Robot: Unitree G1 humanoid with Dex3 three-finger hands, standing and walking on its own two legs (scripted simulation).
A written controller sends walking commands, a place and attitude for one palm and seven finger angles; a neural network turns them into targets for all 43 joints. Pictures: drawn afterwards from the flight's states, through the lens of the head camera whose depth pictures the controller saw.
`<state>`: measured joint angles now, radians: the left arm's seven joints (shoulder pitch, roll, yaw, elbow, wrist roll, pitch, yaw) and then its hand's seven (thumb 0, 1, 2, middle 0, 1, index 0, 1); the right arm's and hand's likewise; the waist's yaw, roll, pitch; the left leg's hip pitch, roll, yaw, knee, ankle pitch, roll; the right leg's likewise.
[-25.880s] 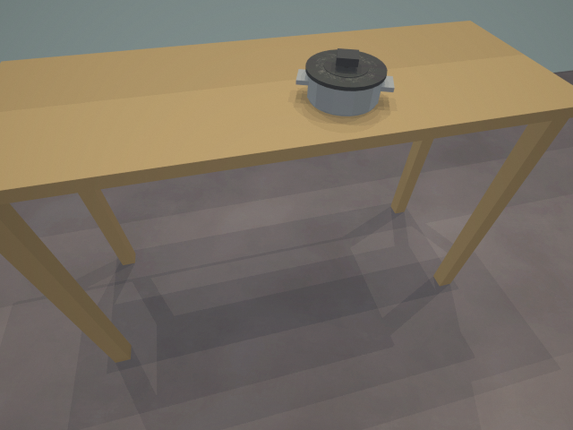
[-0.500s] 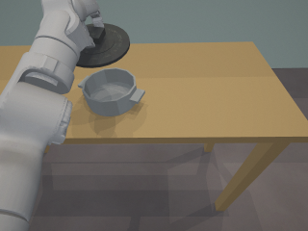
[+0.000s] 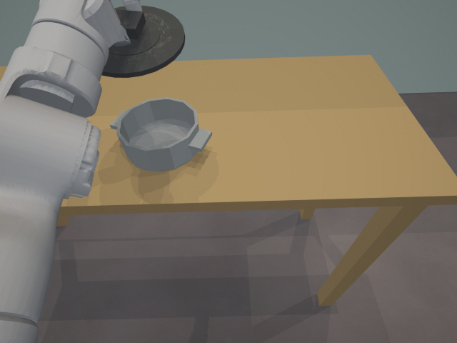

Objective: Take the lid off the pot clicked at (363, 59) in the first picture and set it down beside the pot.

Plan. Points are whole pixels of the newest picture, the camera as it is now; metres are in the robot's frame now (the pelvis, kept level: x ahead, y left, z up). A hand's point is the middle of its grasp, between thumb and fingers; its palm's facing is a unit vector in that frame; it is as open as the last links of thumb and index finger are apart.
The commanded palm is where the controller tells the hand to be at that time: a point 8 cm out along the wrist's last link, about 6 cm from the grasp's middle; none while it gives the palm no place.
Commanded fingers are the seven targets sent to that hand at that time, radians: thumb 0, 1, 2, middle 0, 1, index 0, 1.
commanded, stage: lift the lid straight up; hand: left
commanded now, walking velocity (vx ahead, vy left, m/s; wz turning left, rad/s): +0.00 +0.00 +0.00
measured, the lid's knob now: (126, 24) +0.53 +0.12 +0.30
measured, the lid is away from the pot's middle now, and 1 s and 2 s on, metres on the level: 0.02 0.11 0.23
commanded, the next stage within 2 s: move the lid sideways beside the pot in 0.04 s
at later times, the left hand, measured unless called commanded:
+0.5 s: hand (83, 35) +0.49 +0.17 +0.30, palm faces -0.20 -0.10 -0.97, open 8.1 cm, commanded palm +0.48 +0.17 +0.36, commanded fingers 0.00 0.72 0.95 -0.97 -1.20 -0.65 -1.08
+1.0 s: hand (41, 34) +0.48 +0.22 +0.31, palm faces -0.18 -0.11 -0.98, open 8.1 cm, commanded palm +0.47 +0.22 +0.36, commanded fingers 0.00 0.72 0.95 -0.97 -1.20 -0.65 -1.08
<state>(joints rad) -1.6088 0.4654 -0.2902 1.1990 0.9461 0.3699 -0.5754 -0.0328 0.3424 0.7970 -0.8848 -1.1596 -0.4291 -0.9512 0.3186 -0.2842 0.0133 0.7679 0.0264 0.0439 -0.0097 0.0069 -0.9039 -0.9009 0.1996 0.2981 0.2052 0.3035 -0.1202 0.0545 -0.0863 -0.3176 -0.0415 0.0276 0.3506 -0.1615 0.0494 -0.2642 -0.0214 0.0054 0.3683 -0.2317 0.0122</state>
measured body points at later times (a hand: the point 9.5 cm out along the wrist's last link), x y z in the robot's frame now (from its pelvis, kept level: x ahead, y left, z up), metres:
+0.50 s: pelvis +0.01 +0.00 +0.00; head +0.03 -0.02 +0.45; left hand +0.49 +0.17 +0.36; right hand +0.06 -0.28 -0.13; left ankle +0.00 +0.09 -0.75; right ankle -0.04 -0.13 -0.75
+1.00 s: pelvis +0.00 +0.00 +0.00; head +0.03 +0.00 +0.45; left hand +0.48 +0.22 +0.37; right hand +0.05 -0.27 -0.13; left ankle +0.00 +0.09 -0.75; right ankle -0.04 -0.13 -0.75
